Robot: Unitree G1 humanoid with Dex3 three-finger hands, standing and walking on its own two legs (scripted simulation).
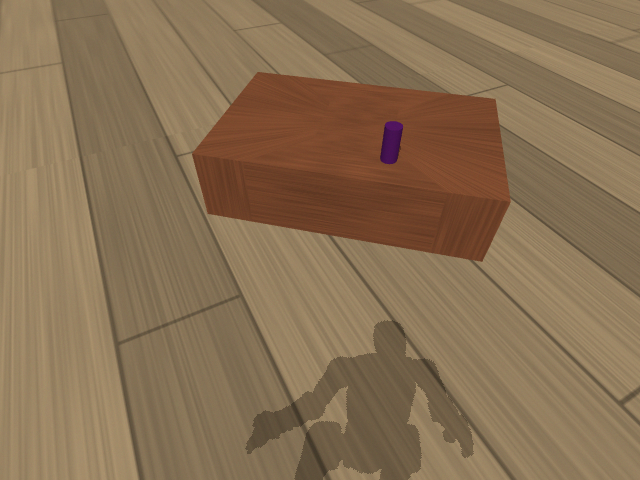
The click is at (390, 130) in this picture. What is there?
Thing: squat round
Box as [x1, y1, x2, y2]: [380, 121, 402, 163]
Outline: 395,121 387,122 384,128 380,159 385,163 393,163 396,161 402,125
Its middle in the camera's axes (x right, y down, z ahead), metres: +0.28 -0.38 +1.54
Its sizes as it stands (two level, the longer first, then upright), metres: 0.068 0.068 0.150
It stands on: a support 0.33 m high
